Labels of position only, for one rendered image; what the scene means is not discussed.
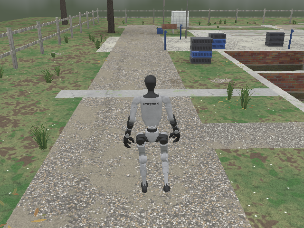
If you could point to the right robot hand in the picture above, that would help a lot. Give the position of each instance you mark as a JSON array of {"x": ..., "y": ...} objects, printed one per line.
[{"x": 173, "y": 135}]

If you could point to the right robot upper arm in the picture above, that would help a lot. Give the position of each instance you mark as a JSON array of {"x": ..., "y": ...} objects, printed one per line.
[{"x": 168, "y": 107}]

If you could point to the robot right forearm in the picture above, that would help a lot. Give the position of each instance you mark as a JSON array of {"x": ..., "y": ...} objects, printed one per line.
[{"x": 174, "y": 125}]

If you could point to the left robot hand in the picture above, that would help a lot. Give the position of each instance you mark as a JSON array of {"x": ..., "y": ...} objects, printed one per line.
[{"x": 126, "y": 142}]

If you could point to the right robot shin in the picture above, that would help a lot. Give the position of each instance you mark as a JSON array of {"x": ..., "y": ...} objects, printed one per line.
[{"x": 165, "y": 170}]

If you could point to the left robot upper arm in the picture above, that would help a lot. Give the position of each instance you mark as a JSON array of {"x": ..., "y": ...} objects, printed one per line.
[{"x": 133, "y": 111}]

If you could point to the right robot foot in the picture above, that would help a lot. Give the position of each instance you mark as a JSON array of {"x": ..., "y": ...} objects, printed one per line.
[{"x": 166, "y": 188}]

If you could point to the robot left forearm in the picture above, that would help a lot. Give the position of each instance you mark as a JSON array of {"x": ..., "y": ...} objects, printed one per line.
[{"x": 128, "y": 128}]

